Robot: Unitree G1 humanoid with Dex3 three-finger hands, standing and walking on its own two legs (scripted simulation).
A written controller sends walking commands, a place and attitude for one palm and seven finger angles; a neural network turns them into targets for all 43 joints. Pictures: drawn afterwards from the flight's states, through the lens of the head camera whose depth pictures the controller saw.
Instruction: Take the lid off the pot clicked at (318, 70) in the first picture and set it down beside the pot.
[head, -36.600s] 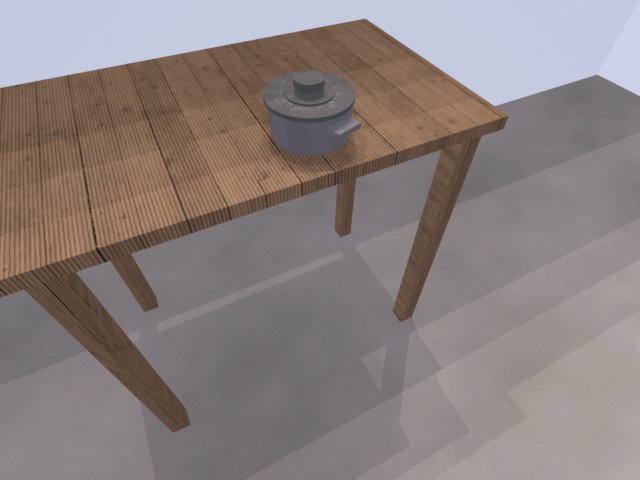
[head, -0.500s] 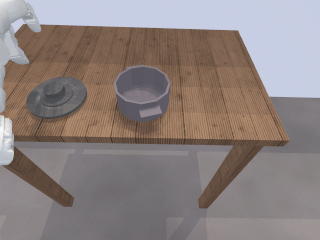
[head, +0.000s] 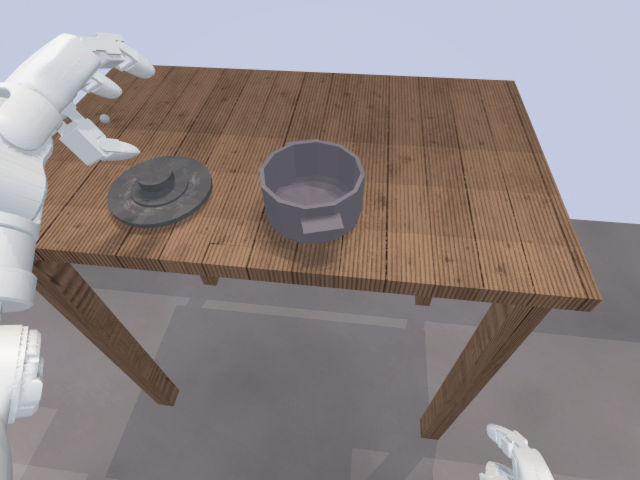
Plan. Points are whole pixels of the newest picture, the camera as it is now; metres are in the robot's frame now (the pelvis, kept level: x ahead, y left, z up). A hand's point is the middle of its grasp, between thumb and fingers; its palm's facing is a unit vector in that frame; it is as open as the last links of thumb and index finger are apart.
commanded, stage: draw the hand back to the body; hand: left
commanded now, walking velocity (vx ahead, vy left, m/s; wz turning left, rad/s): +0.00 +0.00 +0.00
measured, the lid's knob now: (155, 177) +0.51 +0.29 +0.09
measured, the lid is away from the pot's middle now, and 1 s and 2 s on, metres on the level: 0.24 0.24 0.24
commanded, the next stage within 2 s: step back with the hand held close in 1.70 s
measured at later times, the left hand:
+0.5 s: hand (105, 106) +0.37 +0.22 +0.29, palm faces +0.45 -0.87 -0.21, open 9.7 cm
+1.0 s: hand (67, 178) +0.28 +0.21 +0.29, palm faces +0.48 -0.85 -0.20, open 7.6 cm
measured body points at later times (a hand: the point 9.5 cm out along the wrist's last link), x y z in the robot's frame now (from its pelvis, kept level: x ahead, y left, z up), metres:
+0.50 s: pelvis +0.02 -0.05 +0.00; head +0.02 -0.06 +0.45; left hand +0.34 +0.26 +0.30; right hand +0.17 -0.30 -0.10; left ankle +0.02 +0.07 -0.74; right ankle -0.02 -0.12 -0.74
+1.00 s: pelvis +0.01 -0.05 +0.01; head -0.01 -0.07 +0.45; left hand +0.25 +0.25 +0.29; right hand +0.20 -0.28 -0.08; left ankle +0.02 +0.07 -0.74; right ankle -0.02 -0.12 -0.74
